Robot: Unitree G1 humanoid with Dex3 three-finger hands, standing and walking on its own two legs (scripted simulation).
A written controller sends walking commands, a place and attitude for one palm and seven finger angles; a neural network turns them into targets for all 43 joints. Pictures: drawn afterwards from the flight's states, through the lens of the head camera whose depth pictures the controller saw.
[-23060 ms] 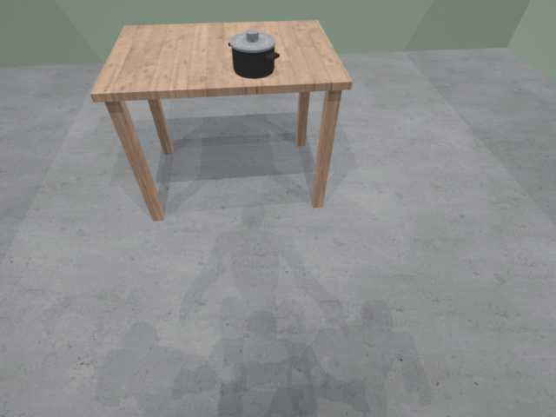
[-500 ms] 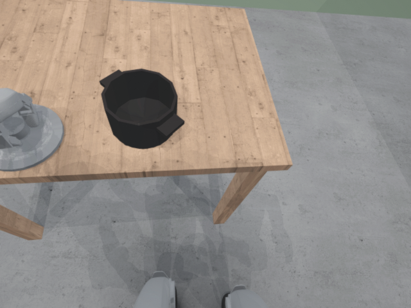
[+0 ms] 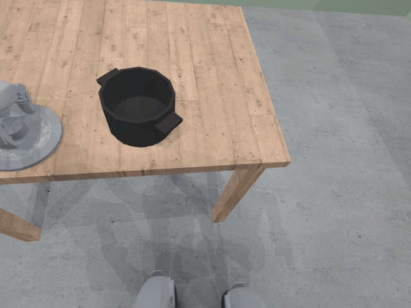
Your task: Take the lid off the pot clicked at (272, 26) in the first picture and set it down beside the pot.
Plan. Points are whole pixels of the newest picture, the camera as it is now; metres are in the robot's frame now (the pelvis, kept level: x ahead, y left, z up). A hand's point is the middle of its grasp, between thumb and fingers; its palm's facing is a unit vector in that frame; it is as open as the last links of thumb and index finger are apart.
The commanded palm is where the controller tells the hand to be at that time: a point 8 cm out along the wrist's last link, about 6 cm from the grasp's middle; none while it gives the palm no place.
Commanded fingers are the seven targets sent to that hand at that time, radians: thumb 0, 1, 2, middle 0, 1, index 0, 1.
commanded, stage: open the fingers wide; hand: left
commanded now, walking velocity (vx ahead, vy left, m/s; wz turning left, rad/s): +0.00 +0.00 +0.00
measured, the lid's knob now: (12, 128) +0.46 +0.37 +0.00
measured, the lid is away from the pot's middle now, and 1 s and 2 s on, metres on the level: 0.25 0.25 0.25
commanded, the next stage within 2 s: raise the empty hand in 0.26 s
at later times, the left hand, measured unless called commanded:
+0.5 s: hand out of the picture +0.44 +0.37 +0.04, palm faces -0.41 -0.12 -0.90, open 11.0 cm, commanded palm +0.48 +0.35 +0.10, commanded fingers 0.00 0.04 0.54 -0.31 -0.93 -0.31 -0.93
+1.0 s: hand out of the picture +0.45 +0.37 +0.09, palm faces -0.41 -0.12 -0.90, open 11.0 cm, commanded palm +0.48 +0.36 +0.15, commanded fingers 0.00 0.04 0.54 -0.31 -0.93 -0.31 -0.93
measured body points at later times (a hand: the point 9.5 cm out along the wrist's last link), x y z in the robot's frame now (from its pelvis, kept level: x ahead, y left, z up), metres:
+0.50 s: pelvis +0.00 +0.01 +0.00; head +0.10 +0.06 +0.43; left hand +0.45 +0.38 +0.09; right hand +0.03 -0.28 -0.10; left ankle +0.06 +0.05 -0.69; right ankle +0.01 -0.20 -0.68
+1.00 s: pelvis +0.01 +0.00 +0.01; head +0.10 +0.05 +0.45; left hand +0.47 +0.37 +0.14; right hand +0.04 -0.28 -0.09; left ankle +0.06 +0.05 -0.69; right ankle +0.01 -0.20 -0.68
